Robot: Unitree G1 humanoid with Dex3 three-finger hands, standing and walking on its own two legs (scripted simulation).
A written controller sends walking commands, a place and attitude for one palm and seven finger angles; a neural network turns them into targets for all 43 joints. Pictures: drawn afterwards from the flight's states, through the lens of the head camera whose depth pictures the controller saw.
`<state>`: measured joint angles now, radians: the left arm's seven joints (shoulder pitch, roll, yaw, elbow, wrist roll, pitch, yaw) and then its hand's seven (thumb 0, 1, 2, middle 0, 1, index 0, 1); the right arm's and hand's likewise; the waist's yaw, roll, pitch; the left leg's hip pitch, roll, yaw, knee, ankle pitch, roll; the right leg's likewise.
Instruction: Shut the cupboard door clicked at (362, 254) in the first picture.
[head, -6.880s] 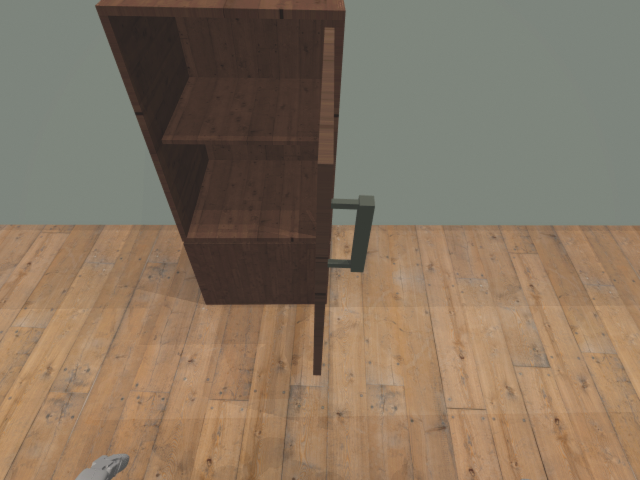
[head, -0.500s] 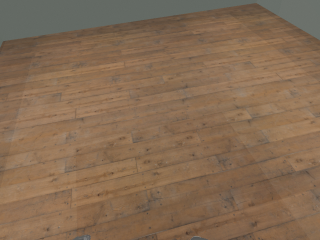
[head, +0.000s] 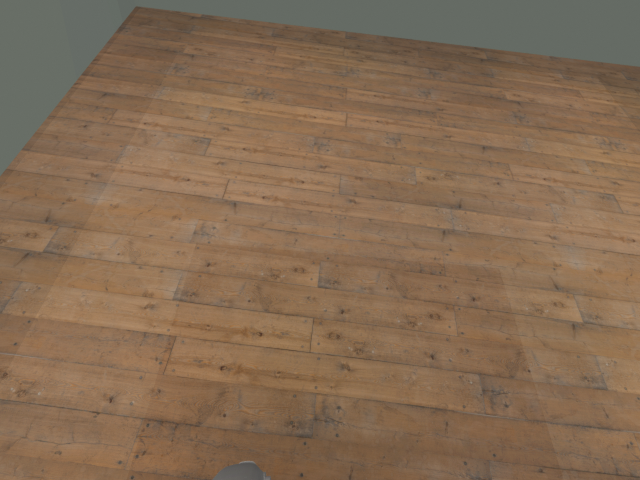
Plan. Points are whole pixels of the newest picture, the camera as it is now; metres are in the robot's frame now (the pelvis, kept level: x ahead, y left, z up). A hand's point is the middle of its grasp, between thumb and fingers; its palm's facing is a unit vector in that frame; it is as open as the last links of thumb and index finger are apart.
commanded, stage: walk to a spot facing it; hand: left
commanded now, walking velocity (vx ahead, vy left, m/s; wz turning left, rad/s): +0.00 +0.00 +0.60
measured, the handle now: out of the picture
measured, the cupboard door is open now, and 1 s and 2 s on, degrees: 87 87 87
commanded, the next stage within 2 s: none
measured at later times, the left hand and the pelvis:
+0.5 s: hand out of the picture +0.06 +0.19 -0.13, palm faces +0.31 -0.90 -0.31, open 7.4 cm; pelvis +0.00 -0.05 +0.01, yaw +17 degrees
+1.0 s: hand out of the picture -0.14 +0.14 -0.17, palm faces +0.62 -0.74 -0.26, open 7.4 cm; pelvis -0.02 -0.05 +0.01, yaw +37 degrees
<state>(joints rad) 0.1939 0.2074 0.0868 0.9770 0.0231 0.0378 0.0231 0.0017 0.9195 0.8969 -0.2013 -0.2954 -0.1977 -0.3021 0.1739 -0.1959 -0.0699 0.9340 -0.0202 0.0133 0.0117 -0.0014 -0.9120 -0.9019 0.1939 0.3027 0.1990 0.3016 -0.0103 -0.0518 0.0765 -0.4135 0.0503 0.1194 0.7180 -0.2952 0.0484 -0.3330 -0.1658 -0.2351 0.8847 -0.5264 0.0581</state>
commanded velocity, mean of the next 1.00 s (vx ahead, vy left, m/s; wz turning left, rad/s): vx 0.00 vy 0.00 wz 0.60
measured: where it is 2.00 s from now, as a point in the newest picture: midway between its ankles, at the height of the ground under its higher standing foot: outside the picture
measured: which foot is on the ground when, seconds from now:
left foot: down 0.00-0.50, up 0.52-0.94, down 0.96-1.00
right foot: up 0.00-0.48, down 0.50-0.96, up 0.98-1.00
